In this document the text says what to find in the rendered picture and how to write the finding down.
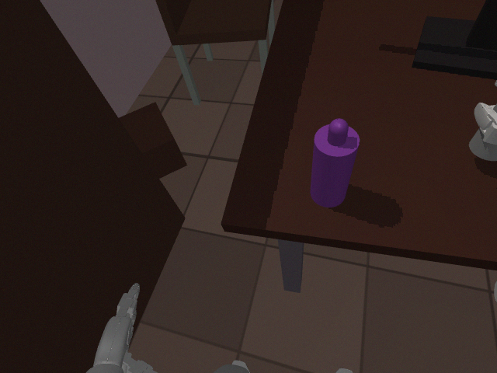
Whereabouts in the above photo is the left robot hand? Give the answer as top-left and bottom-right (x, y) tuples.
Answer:
(93, 283), (157, 373)

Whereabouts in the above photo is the table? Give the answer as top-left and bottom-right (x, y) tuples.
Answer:
(221, 0), (497, 293)

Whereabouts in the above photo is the right robot hand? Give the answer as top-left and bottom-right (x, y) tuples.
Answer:
(474, 80), (497, 145)

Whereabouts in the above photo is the chair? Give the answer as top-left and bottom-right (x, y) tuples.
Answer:
(155, 0), (275, 105)

